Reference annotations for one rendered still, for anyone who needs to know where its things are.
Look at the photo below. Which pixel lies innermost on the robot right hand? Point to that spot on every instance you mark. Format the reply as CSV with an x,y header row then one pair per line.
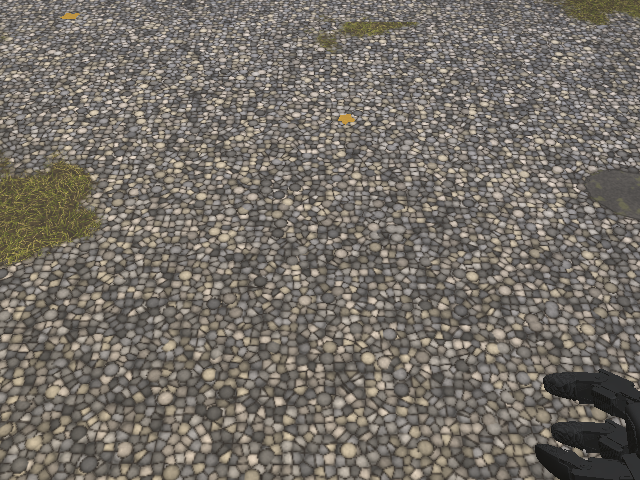
x,y
618,446

